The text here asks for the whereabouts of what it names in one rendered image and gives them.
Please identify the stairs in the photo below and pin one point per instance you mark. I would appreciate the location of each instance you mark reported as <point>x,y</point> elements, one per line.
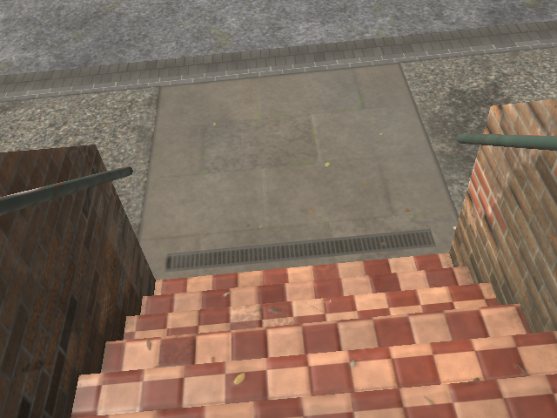
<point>408,337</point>

